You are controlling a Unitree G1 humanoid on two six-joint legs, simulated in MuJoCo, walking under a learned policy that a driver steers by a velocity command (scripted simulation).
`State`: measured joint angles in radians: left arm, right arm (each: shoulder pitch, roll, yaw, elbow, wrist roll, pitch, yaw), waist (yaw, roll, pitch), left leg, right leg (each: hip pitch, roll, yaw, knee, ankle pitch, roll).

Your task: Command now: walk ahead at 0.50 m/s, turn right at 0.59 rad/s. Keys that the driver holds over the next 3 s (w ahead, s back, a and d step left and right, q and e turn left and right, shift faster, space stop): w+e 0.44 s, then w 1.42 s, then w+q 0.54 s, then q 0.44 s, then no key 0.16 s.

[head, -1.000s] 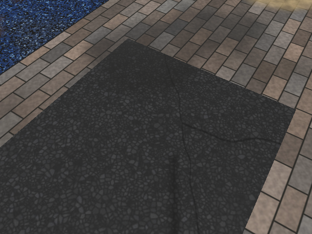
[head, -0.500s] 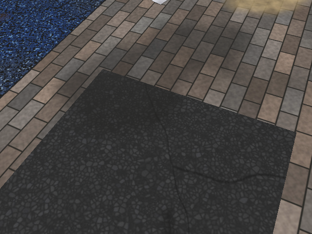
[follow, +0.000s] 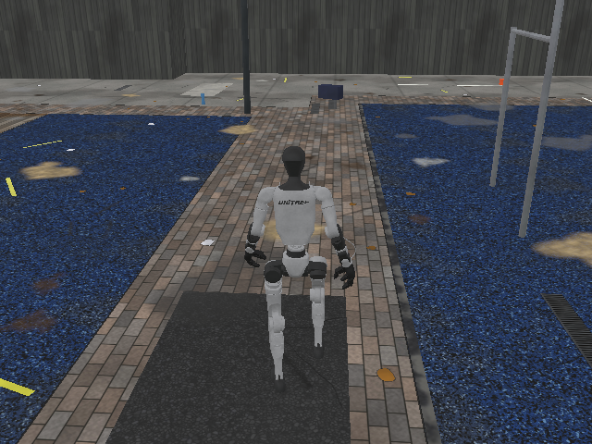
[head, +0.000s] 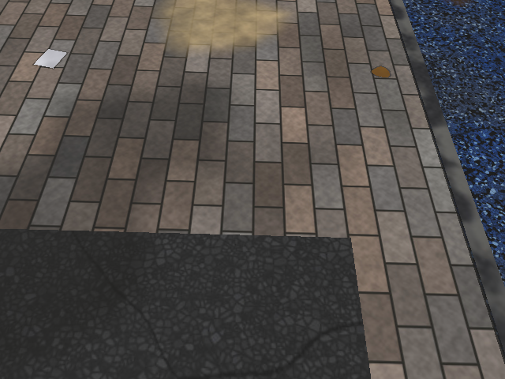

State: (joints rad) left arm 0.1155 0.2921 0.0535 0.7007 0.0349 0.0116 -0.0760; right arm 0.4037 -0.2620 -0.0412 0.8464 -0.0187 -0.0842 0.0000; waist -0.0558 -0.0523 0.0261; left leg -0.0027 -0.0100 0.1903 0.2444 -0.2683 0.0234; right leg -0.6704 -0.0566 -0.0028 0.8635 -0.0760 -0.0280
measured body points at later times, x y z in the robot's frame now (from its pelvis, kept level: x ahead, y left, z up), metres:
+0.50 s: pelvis +0.27 -0.06 +0.00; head +0.30 -0.08 +0.45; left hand +0.36 +0.21 -0.12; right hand +0.37 -0.35 -0.11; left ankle +0.45 +0.07 -0.68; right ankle +0.20 -0.10 -0.74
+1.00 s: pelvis +0.55 -0.10 +0.00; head +0.57 -0.10 +0.45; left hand +0.78 +0.07 -0.12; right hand +0.44 -0.35 -0.12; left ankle +0.54 -0.01 -0.74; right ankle +0.59 -0.27 -0.68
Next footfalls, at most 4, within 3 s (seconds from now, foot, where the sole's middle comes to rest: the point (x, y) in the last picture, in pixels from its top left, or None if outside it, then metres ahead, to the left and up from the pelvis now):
0.16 right None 0.24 -0.11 -0.78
0.68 left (252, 341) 0.58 -0.03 -0.78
1.20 right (346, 277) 0.76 -0.31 -0.78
1.76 left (312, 187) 1.10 -0.26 -0.78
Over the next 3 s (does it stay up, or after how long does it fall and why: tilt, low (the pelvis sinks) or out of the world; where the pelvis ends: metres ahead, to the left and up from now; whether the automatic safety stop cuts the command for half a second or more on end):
stays up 1.38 -0.40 -0.01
